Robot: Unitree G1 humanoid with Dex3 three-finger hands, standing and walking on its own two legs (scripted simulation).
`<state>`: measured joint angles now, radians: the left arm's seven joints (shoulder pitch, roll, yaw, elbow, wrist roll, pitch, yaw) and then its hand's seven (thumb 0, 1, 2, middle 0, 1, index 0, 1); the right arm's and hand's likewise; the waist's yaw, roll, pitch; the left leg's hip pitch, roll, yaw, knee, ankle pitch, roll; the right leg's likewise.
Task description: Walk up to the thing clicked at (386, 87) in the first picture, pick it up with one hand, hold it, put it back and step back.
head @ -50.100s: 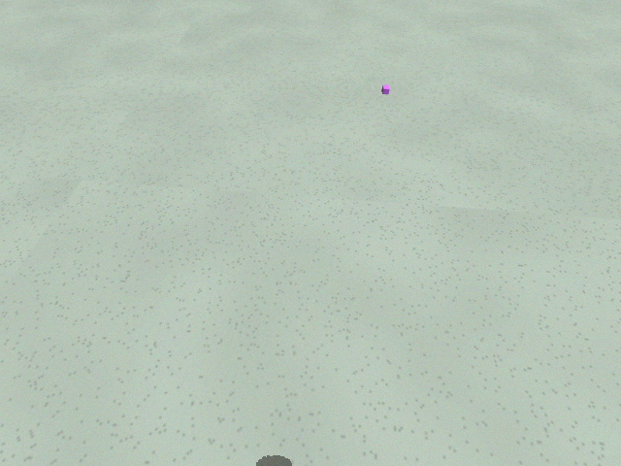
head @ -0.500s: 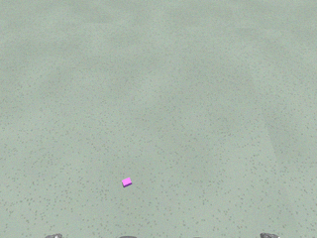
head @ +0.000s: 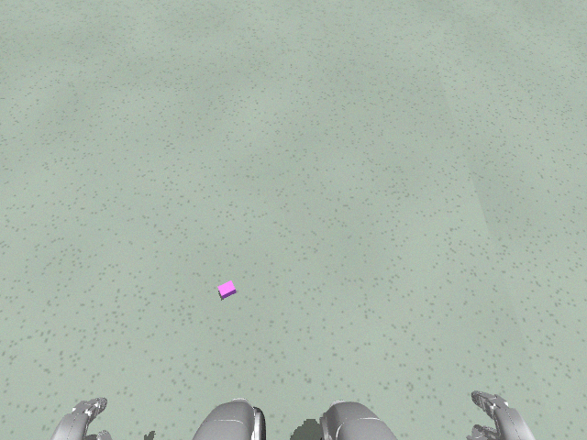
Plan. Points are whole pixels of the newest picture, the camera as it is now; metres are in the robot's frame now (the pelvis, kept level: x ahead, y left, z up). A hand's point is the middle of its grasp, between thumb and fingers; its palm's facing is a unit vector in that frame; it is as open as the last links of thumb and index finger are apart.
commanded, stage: step back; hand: left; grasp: from above
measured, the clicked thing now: (227, 289) +0.55 +0.21 -0.74
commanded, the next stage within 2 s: none
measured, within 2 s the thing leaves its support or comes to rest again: neither
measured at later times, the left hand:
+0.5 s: hand out of the picture -0.01 +0.28 -0.15, palm faces +0.05 -0.92 -0.38, open 7.4 cm
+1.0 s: hand out of the picture -0.25 +0.23 -0.12, palm faces -0.02 -0.90 -0.43, open 7.4 cm
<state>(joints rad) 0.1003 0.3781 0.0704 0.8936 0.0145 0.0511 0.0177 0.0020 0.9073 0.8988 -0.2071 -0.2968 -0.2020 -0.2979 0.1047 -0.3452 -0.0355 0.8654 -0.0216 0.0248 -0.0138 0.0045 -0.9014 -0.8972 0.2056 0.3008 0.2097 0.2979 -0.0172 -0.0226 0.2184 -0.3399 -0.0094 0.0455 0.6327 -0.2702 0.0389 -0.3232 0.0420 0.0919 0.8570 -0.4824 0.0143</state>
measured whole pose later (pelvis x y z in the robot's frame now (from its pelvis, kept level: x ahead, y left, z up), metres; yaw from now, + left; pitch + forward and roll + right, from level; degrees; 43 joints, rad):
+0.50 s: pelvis -0.13 +0.01 +0.00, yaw +3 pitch -4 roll +1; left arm 0.09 0.39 0.07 0.79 0.02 0.06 0.02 0.00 0.91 0.90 -0.21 -0.30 -0.20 -0.30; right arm 0.14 -0.36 -0.04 0.89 -0.03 0.03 0.00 0.01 -0.91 -0.90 0.20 0.30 0.21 0.30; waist 0.01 -0.06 0.22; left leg -0.25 -0.06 -0.02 0.64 -0.32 0.03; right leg -0.43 0.01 0.09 0.79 -0.41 -0.01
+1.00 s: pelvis -0.29 -0.04 +0.01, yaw -2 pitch -3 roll +3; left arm 0.27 0.34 0.07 0.88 0.05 0.05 -0.01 0.00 0.90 0.90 -0.21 -0.30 -0.21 -0.30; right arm 0.14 -0.40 -0.06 0.86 -0.01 0.07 -0.01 0.01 -0.90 -0.90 0.20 0.30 0.21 0.30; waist 0.03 0.02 0.14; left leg -0.53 -0.11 -0.13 1.06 -0.44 -0.01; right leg -0.24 -0.02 0.06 0.62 -0.33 -0.02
